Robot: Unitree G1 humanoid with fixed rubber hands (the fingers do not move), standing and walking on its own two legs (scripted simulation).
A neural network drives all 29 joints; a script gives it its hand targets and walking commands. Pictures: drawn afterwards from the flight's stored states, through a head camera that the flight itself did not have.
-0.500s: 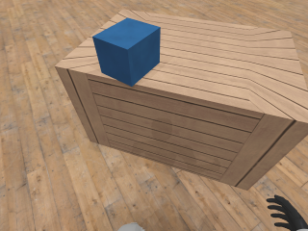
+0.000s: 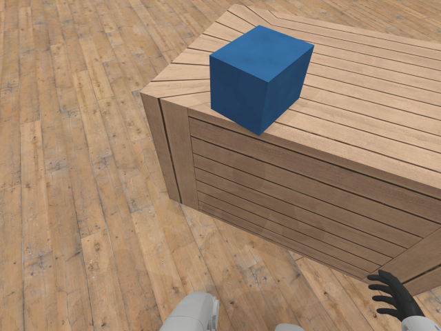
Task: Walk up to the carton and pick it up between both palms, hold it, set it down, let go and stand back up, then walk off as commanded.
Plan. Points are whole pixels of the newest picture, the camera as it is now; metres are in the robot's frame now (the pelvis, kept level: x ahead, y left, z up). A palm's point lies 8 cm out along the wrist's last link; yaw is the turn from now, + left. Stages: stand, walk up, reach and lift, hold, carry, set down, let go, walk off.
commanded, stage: walk up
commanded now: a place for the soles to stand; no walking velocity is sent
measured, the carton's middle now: (259, 79) +0.76 -0.08 +0.02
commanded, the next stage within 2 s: none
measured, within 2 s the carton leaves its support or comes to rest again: neither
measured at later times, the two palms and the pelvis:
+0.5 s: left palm (10, 302) +0.18 +0.43 -0.12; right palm (343, 293) +0.20 -0.22 -0.07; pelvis +0.10 +0.10 -0.02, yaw +2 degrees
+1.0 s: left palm (9, 232) +0.31 +0.48 -0.08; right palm (311, 226) +0.34 -0.18 -0.08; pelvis +0.23 +0.15 -0.01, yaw -1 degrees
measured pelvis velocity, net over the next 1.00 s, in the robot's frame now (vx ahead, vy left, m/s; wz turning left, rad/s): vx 0.23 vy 0.15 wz -0.01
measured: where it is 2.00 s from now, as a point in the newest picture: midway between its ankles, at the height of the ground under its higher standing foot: (188, 287)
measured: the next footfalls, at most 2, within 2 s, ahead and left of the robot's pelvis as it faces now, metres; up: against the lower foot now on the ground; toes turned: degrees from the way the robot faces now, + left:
left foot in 0.12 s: +0.10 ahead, +0.21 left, +0.00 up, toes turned +2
right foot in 0.58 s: +0.24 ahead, -0.06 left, +0.00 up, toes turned +5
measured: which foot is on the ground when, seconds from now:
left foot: up 0.00-0.10, down 0.12-0.64, up 0.66-0.84, down 0.86-1.00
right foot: down 0.00-0.12, up 0.14-0.56, down 0.58-0.90, up 0.92-1.00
